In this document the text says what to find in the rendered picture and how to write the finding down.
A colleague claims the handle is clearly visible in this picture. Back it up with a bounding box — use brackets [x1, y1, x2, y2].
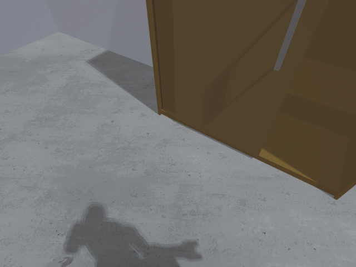
[274, 0, 306, 71]

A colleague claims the wardrobe door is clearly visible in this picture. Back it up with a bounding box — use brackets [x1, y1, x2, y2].
[154, 0, 176, 114]
[172, 0, 329, 157]

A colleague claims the left robot hand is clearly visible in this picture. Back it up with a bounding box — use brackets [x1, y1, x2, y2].
[45, 255, 74, 267]

